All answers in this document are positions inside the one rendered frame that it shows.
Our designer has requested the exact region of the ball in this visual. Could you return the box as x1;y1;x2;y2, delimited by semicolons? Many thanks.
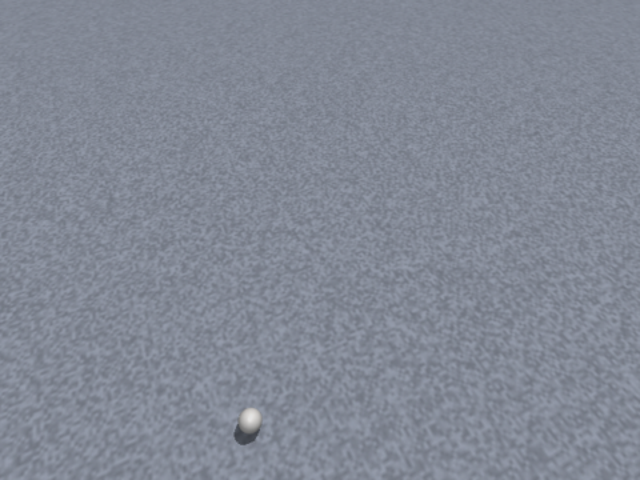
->
238;408;262;434

